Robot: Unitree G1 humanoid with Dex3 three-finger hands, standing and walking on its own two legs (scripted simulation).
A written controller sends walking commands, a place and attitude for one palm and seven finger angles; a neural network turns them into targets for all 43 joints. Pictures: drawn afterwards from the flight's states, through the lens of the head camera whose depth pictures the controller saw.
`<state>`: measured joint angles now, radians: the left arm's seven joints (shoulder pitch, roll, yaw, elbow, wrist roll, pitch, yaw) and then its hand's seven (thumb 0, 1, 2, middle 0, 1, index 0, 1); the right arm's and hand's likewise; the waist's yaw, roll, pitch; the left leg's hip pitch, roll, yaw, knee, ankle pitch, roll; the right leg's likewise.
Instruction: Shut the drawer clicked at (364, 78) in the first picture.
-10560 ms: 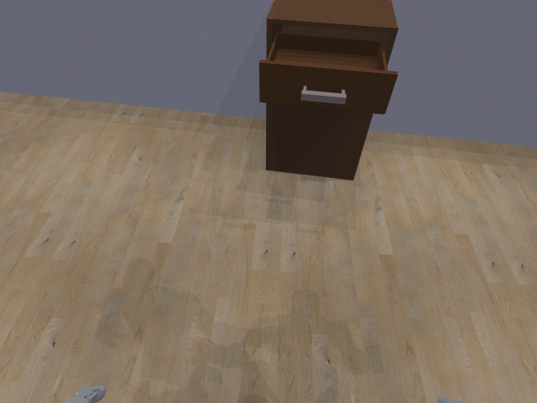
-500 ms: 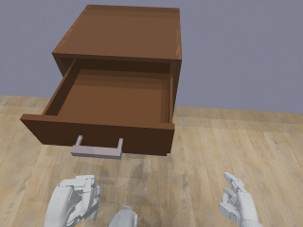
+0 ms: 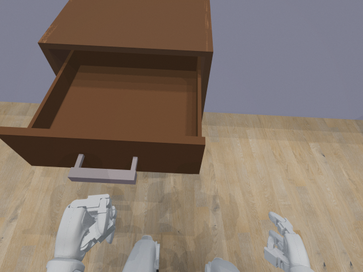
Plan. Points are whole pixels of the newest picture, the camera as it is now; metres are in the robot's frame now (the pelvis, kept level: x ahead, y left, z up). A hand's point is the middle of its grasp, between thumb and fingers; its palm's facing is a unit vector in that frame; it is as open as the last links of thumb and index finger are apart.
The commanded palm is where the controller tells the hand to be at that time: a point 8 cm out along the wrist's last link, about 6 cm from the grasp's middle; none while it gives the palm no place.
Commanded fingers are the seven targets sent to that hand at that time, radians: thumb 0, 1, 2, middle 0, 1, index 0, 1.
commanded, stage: bring the fist close to the handle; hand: left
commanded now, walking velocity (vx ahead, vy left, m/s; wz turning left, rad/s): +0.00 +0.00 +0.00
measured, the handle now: (105, 167) +0.33 +0.19 +0.02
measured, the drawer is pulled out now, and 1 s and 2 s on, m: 0.29 0.29 0.19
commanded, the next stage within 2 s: push the drawer shut in 0.68 s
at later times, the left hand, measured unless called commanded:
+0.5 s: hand (117, 212) +0.24 +0.14 +0.02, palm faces -0.02 -1.00 -0.03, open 3.2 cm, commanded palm +0.22 +0.20 +0.02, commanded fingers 0.00 0.90 0.90 -1.40 -1.60 -1.40 -1.60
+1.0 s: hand (117, 204) +0.25 +0.15 +0.02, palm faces -0.03 -1.00 -0.03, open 3.2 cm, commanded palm +0.25 +0.20 +0.02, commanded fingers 0.00 0.90 0.90 -1.40 -1.60 -1.40 -1.60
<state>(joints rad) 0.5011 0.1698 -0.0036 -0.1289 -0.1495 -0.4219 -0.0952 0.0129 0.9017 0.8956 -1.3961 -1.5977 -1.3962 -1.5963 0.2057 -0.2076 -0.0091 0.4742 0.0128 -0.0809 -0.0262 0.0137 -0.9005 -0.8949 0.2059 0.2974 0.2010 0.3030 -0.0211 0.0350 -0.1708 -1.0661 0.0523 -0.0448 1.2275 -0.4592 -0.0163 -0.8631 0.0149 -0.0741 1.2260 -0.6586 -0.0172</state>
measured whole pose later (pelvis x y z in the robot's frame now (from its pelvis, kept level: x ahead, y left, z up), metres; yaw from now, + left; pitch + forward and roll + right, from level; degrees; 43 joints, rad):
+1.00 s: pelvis +0.00 +0.01 -0.02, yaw -1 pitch +21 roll -4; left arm 0.30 0.19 0.02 0.00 -0.15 -0.43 -0.07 0.01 0.90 0.90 -1.40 -1.60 -1.40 -1.60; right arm 0.18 -0.22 0.01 0.49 0.00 -0.04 -0.01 0.01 -0.90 -0.89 0.21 0.30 0.20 0.30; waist -0.03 0.03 -0.18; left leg -1.18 0.06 -0.05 1.31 -0.49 -0.01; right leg -0.97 0.02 -0.08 1.30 -0.68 -0.01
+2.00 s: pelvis -0.02 +0.01 -0.01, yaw -1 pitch +20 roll -4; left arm -0.30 0.21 0.08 0.54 -0.10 -0.44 -0.02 -0.02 0.87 0.98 -1.40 -1.60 -1.40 -1.60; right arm 0.23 -0.24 0.01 0.61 0.00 0.01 -0.01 0.01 -0.90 -0.89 0.21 0.30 0.20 0.30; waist -0.06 0.03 -0.15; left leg -1.21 0.05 -0.04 1.27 -0.42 0.00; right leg -1.01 0.01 -0.07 1.28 -0.63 0.00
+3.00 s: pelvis -0.02 +0.01 -0.03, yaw -3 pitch +26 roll -5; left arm -0.86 0.38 0.30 1.09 -0.05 -0.47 -0.09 -0.01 0.85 0.96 -1.40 -1.60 -1.40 -1.60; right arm 0.33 -0.25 0.01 0.66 -0.03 0.06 0.02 0.01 -0.90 -0.89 0.21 0.30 0.20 0.30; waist -0.15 0.05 -0.15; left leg -1.36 0.08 -0.05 1.34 -0.44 0.00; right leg -1.17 0.04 -0.07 1.34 -0.64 -0.01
